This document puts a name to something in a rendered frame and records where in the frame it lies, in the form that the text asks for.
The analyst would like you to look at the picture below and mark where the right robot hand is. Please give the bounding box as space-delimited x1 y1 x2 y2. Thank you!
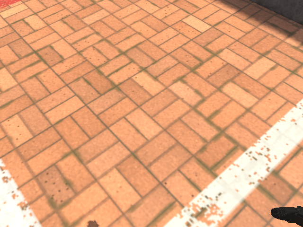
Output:
271 205 303 227

